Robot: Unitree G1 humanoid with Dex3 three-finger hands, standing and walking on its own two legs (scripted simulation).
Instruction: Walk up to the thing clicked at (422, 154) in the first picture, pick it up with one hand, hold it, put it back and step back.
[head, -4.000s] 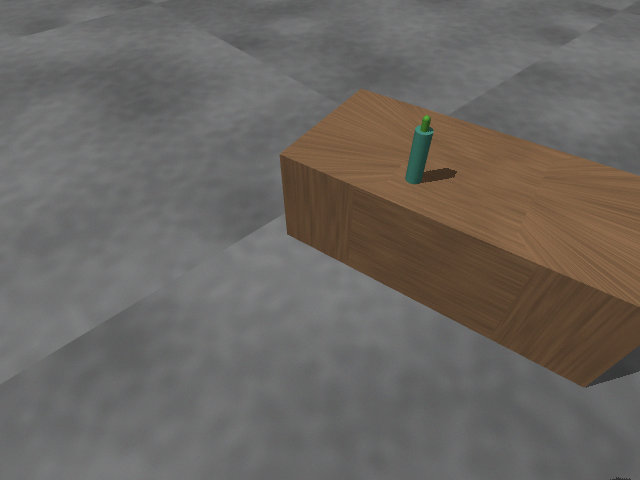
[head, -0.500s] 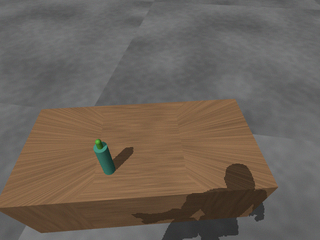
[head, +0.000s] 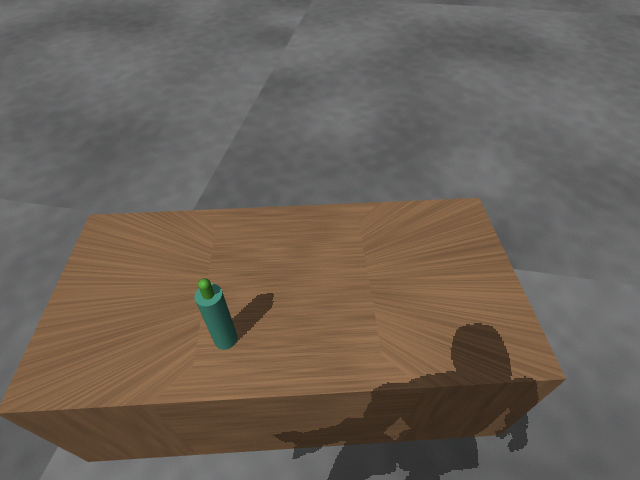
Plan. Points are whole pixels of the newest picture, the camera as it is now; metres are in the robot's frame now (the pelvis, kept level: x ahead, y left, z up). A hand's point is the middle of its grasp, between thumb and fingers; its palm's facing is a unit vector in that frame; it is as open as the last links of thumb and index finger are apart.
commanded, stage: walk up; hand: left
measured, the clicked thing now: (215, 313) +0.50 +0.23 -0.25
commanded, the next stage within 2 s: stand in 0.14 s
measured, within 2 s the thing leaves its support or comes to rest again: neither
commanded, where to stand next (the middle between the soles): +0.06 +0.00 m, yaw +2 degrees
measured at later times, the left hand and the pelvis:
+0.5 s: hand out of the picture +0.09 +0.26 -0.15, palm faces +0.01 -0.94 -0.34, open 7.4 cm; pelvis +0.01 +0.00 +0.00, yaw +1 degrees
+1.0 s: hand out of the picture +0.08 +0.25 -0.16, palm faces +0.02 -0.94 -0.34, open 7.4 cm; pelvis +0.01 +0.00 +0.00, yaw +2 degrees
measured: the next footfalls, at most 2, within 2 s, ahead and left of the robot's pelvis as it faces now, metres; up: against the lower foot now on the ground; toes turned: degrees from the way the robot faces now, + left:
none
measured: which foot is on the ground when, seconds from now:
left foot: down 0.00-1.00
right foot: down 0.00-1.00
